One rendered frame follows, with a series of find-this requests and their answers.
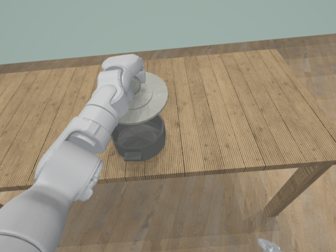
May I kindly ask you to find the table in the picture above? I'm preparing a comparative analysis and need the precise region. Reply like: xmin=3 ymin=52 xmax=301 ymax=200
xmin=0 ymin=49 xmax=336 ymax=217

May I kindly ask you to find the knob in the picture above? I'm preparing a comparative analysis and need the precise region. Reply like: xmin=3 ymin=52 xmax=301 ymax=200
xmin=131 ymin=76 xmax=141 ymax=94

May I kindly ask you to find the pot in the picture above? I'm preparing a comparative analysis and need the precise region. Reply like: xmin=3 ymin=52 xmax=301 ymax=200
xmin=110 ymin=114 xmax=166 ymax=162

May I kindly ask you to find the lid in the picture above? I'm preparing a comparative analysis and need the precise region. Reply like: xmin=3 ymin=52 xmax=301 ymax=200
xmin=119 ymin=72 xmax=168 ymax=125

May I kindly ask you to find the right robot hand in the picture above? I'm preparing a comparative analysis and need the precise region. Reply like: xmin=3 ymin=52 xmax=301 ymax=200
xmin=258 ymin=238 xmax=284 ymax=252

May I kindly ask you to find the left robot upper arm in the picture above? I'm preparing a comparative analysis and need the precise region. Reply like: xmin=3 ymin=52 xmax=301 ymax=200
xmin=0 ymin=139 xmax=104 ymax=252

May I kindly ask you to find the robot left forearm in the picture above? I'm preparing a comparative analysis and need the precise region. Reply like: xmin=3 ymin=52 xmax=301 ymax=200
xmin=34 ymin=64 xmax=132 ymax=182

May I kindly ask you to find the left robot hand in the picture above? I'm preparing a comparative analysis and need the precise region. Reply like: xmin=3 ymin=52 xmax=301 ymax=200
xmin=102 ymin=54 xmax=146 ymax=101

